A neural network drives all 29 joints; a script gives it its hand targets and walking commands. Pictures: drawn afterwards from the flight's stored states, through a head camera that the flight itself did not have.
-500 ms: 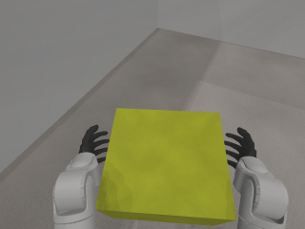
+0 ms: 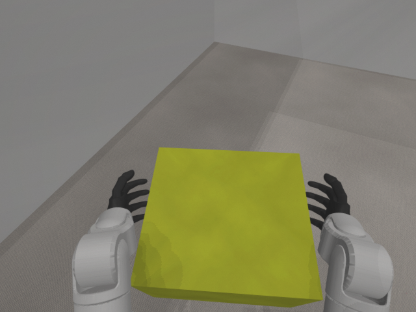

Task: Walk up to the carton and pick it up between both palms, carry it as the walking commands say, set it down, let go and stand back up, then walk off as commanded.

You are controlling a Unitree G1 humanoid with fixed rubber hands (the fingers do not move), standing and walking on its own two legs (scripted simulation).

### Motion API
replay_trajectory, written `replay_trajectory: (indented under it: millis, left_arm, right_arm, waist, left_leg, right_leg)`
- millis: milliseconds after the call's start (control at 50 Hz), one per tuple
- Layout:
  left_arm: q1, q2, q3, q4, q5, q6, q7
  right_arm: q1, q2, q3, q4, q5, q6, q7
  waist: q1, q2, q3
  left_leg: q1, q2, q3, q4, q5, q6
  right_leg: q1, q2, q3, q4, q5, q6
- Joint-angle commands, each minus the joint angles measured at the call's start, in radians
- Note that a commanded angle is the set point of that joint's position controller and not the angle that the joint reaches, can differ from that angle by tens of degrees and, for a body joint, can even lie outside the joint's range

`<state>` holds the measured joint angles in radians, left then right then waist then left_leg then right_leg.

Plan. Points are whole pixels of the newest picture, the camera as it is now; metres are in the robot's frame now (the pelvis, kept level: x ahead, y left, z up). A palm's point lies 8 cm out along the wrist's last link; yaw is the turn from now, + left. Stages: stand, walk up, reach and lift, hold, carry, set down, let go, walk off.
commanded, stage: carry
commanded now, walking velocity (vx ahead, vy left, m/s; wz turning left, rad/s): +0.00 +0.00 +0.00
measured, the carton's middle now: (224, 227) +0.29 -0.01 +0.01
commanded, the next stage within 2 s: hold in 0.94 s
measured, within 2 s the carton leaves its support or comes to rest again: neither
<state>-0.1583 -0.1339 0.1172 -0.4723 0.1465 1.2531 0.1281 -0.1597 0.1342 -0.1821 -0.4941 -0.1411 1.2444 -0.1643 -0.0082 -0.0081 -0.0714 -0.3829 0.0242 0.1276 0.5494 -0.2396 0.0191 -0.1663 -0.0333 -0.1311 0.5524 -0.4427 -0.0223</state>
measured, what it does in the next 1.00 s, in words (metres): stands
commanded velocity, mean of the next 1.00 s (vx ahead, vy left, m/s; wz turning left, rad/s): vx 0.00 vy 0.00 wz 0.00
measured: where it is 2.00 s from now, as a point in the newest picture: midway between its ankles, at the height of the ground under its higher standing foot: outside the picture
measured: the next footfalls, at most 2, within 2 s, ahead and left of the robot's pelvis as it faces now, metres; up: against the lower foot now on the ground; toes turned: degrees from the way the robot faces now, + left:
none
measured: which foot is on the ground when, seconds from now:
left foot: down 0.00-1.00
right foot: down 0.00-1.00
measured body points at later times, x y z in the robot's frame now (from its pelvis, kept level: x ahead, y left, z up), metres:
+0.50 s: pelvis -0.03 +0.02 +0.00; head -0.04 +0.03 +0.45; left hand +0.24 +0.19 +0.10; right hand +0.24 -0.17 +0.11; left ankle +0.02 +0.12 -0.73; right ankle -0.11 -0.08 -0.73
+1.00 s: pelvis -0.03 +0.02 +0.00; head -0.04 +0.03 +0.45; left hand +0.24 +0.19 +0.08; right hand +0.25 -0.16 +0.09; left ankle +0.02 +0.12 -0.73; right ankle -0.11 -0.08 -0.73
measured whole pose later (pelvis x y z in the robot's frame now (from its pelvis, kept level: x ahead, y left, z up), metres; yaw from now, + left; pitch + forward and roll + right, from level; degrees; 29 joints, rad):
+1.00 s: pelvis -0.03 +0.02 +0.00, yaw +0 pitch +0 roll +0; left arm -0.12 -0.13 0.13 -0.32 0.18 1.07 0.09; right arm -0.16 0.13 -0.19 -0.28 -0.19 1.03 -0.08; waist -0.01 -0.02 -0.03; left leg -0.34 0.02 0.13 0.54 -0.20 0.04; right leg -0.11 -0.03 -0.13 0.52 -0.41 -0.02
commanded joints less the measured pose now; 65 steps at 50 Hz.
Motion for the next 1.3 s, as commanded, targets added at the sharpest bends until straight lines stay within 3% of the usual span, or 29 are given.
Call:
replay_trajectory:
  millis: [0,40,100,160,260,360,440,520,540,560,580,600,700,720,780,880,920,940,960,980,1020,1040,1080,1140,1160,1200,1220,1240,1280]
  left_arm:
    - [-0.34,-0.868,-0.654,-0.121,-0.425,-0.024,-0.237]
    - [-0.338,-0.872,-0.656,-0.112,-0.429,-0.024,-0.238]
    - [-0.341,-0.87,-0.661,-0.104,-0.426,-0.018,-0.238]
    - [-0.351,-0.873,-0.667,-0.111,-0.426,-0.016,-0.235]
    - [-0.353,-0.86,-0.666,-0.089,-0.412,-0.015,-0.233]
    - [-0.363,-0.853,-0.661,-0.069,-0.403,-0.016,-0.233]
    - [-0.382,-0.843,-0.653,-0.041,-0.392,-0.034,-0.234]
    - [-0.345,-0.814,-0.616,0.059,-0.355,-0.059,-0.241]
    - [-0.36,-0.848,-0.646,0.017,-0.378,-0.061,-0.243]
    - [-0.37,-0.831,-0.636,0.041,-0.366,-0.068,-0.244]
    - [-0.379,-0.867,-0.673,-0.019,-0.393,-0.066,-0.243]
    - [-0.367,-0.85,-0.658,-0.002,-0.389,-0.071,-0.246]
    - [-0.33,-0.822,-0.638,0.051,-0.362,-0.088,-0.25]
    - [-0.352,-0.858,-0.673,-0.005,-0.39,-0.086,-0.252]
    - [-0.334,-0.805,-0.623,0.094,-0.344,-0.1,-0.255]
    - [-0.369,-0.851,-0.676,0.011,-0.379,-0.118,-0.259]
    - [-0.356,-0.82,-0.644,0.076,-0.357,-0.123,-0.263]
    - [-0.138,-0.469,-0.293,0.427,-0.006,-0.265,-0.26]
    - [-0.113,-0.295,-0.165,0.778,-0.017,-0.337,-0.256]
    - [-0.033,-0.33,-0.278,0.675,-0.075,-0.439,-0.251]
    - [-0.034,-0.475,-0.503,0.335,-0.187,-0.548,-0.26]
    - [-0.097,-0.561,-0.579,0.262,-0.211,-0.566,-0.264]
    - [-0.188,-0.57,-0.641,0.141,-0.226,-0.609,-0.27]
    - [-0.199,-0.518,-0.654,0.139,-0.239,-0.641,-0.287]
    - [-0.205,-0.521,-0.643,0.181,-0.244,-0.643,-0.291]
    - [-0.177,-0.511,-0.621,0.263,-0.229,-0.638,-0.29]
    - [-0.111,-0.589,-0.735,0.029,-0.309,-0.652,-0.27]
    - [-0.161,-0.532,-0.681,0.118,-0.286,-0.635,-0.261]
    - [-0.194,-0.42,-0.534,0.339,-0.213,-0.608,-0.249]
  right_arm:
    - [-0.456,0.923,0.813,-0.116,0.477,0.005,0.267]
    - [-0.457,0.918,0.813,-0.12,0.474,0.006,0.267]
    - [-0.45,0.906,0.799,-0.108,0.464,0.007,0.269]
    - [-0.442,0.912,0.797,-0.093,0.467,0.012,0.272]
    - [-0.419,0.892,0.771,-0.052,0.452,0.01,0.278]
    - [-0.431,0.883,0.763,-0.034,0.447,0.009,0.281]
    - [-0.415,0.875,0.738,0.029,0.425,-0.008,0.287]
    - [-0.406,0.837,0.704,0.1,0.392,-0.041,0.295]
    - [-0.421,0.865,0.731,0.051,0.411,-0.045,0.296]
    - [-0.405,0.859,0.712,0.102,0.394,-0.051,0.299]
    - [-0.423,0.882,0.745,0.025,0.42,-0.053,0.297]
    - [-0.404,0.875,0.734,0.059,0.41,-0.057,0.297]
    - [-0.378,0.848,0.728,0.105,0.389,-0.074,0.301]
    - [-0.396,0.877,0.76,0.045,0.412,-0.072,0.302]
    - [-0.385,0.832,0.706,0.148,0.373,-0.088,0.306]
    - [-0.401,0.878,0.752,0.081,0.404,-0.106,0.312]
    - [-0.375,0.853,0.717,0.159,0.374,-0.111,0.313]
    - [-0.189,0.502,0.366,0.51,0.024,-0.268,0.319]
    - [-0.181,0.268,0.183,0.861,0.01,-0.343,0.311]
    - [-0.153,0.3,0.293,0.752,0.054,-0.453,0.304]
    - [-0.117,0.465,0.511,0.44,0.137,-0.574,0.305]
    - [-0.162,0.556,0.592,0.386,0.169,-0.591,0.307]
    - [-0.275,0.602,0.705,0.289,0.217,-0.644,0.318]
    - [-0.263,0.612,0.751,0.303,0.223,-0.675,0.315]
    - [-0.279,0.604,0.75,0.324,0.221,-0.681,0.317]
    - [-0.262,0.559,0.712,0.386,0.194,-0.682,0.318]
    - [-0.176,0.536,0.666,0.241,0.228,-0.68,0.322]
    - [-0.198,0.458,0.584,0.343,0.193,-0.663,0.318]
    - [-0.256,0.367,0.481,0.496,0.146,-0.649,0.311]
  waist:
    - [0.004,-0.076,-0.338]
    - [0.004,-0.102,-0.331]
    - [0.006,-0.054,-0.337]
    - [0.008,-0.01,-0.341]
    - [0.008,0.019,-0.324]
    - [0.009,-0.004,-0.298]
    - [0.006,0.024,-0.299]
    - [0.008,0.023,-0.3]
    - [0.008,0.019,-0.302]
    - [0.007,0.03,-0.298]
    - [0.007,0.046,-0.308]
    - [0.006,0.013,-0.324]
    - [0.006,0.007,-0.316]
    - [0.007,-0.008,-0.318]
    - [0.006,0.002,-0.312]
    - [0.006,0.02,-0.326]
    - [0.005,-0.006,-0.33]
    - [0.031,-0.026,0.227]
    - [0.001,-0.039,0.178]
    - [0.009,-0.018,0.099]
    - [0.016,0.004,-0.156]
    - [0.038,-0.031,-0.256]
    - [0.07,0.02,-0.408]
    - [0.079,0.0,-0.429]
    - [0.075,-0.025,-0.414]
    - [0.082,0.009,-0.34]
    - [-0.057,0.01,-0.464]
    - [-0.058,0.03,-0.365]
    - [-0.043,-0.005,-0.105]
  left_leg:
    - [0.184,0.1,-0.035,0.097,0.332,0.021]
    - [0.177,0.083,-0.03,0.069,0.251,0.019]
    - [0.209,0.106,-0.052,0.077,0.365,0.029]
    - [0.246,0.136,-0.076,0.053,0.474,0.038]
    - [0.23,0.128,-0.099,0.011,0.346,0.033]
    - [0.233,0.133,-0.111,-0.01,0.335,0.029]
    - [0.237,0.129,-0.117,-0.024,0.294,0.035]
    - [0.259,0.137,-0.123,-0.029,0.345,0.042]
    - [0.266,0.136,-0.125,-0.022,0.372,0.045]
    - [0.266,0.139,-0.127,-0.027,0.377,0.043]
    - [0.274,0.138,-0.122,-0.024,0.386,0.045]
    - [0.272,0.143,-0.124,-0.011,0.438,0.047]
    - [0.252,0.129,-0.105,0.016,0.401,0.052]
    - [0.249,0.13,-0.106,0.016,0.408,0.053]
    - [0.259,0.132,-0.108,0.019,0.439,0.054]
    - [0.269,0.14,-0.106,0.031,0.487,0.061]
    - [0.262,0.135,-0.108,0.02,0.443,0.06]
    - [0.41,-0.104,-0.204,-0.141,0.119,0.005]
    - [0.502,-0.091,-0.194,-0.133,0.201,0.004]
    - [0.521,-0.068,-0.206,-0.157,0.294,0.012]
    - [0.595,-0.066,-0.206,-0.129,0.648,-0.008]
    - [0.642,-0.07,-0.226,-0.115,0.79,-0.021]
    - [0.662,-0.092,-0.24,-0.108,0.879,-0.036]
    - [0.619,-0.1,-0.224,-0.155,0.776,-0.028]
    - [0.634,-0.093,-0.224,-0.161,0.738,-0.019]
    - [0.651,-0.081,-0.211,-0.168,0.659,-0.018]
    - [0.841,-0.056,-0.286,-0.161,0.866,-0.014]
    - [0.828,-0.042,-0.296,-0.177,0.757,-0.019]
    - [0.753,-0.048,-0.267,-0.206,0.437,-0.01]
  right_leg:
    - [0.082,-0.147,0.096,-0.067,0.961,0.019]
    - [0.088,-0.163,0.095,-0.054,1.015,0.009]
    - [0.053,-0.148,0.084,-0.036,0.905,0.011]
    - [0.014,-0.12,0.077,-0.044,0.646,0.01]
    - [-0.014,-0.122,0.096,-0.088,0.484,-0.003]
    - [-0.04,-0.111,0.1,-0.097,0.407,-0.001]
    - [-0.045,-0.109,0.103,-0.107,0.35,-0.005]
    - [-0.042,-0.099,0.095,-0.092,0.338,-0.006]
    - [-0.042,-0.1,0.1,-0.084,0.371,-0.004]
    - [-0.044,-0.095,0.096,-0.081,0.338,-0.007]
    - [-0.05,-0.094,0.095,-0.079,0.338,-0.006]
    - [-0.029,-0.09,0.09,-0.066,0.377,-0.005]
    - [-0.013,-0.1,0.095,-0.064,0.51,-0.007]
    - [-0.011,-0.099,0.091,-0.061,0.505,-0.007]
    - [-0.016,-0.094,0.089,-0.052,0.507,-0.009]
    - [-0.019,-0.087,0.085,-0.047,0.487,-0.007]
    - [-0.009,-0.091,0.087,-0.047,0.485,-0.014]
    - [-0.146,0.044,0.25,-0.336,0.223,-0.016]
    - [-0.172,0.031,0.235,-0.34,0.291,-0.005]
    - [-0.186,0.019,0.257,-0.314,0.35,0.008]
    - [-0.089,0.033,0.282,-0.256,0.724,0.021]
    - [-0.044,0.037,0.289,-0.244,0.885,0.027]
    - [0.032,0.038,0.282,-0.231,1.04,0.019]
    - [0.046,0.052,0.25,-0.242,0.993,0.018]
    - [0.009,0.061,0.242,-0.249,0.906,0.014]
    - [-0.074,0.065,0.234,-0.277,0.738,0.003]
    - [-0.05,0.085,0.235,-0.225,0.795,-0.028]
    - [-0.132,0.078,0.236,-0.251,0.622,-0.042]
    - [-0.244,0.049,0.234,-0.301,0.338,-0.075]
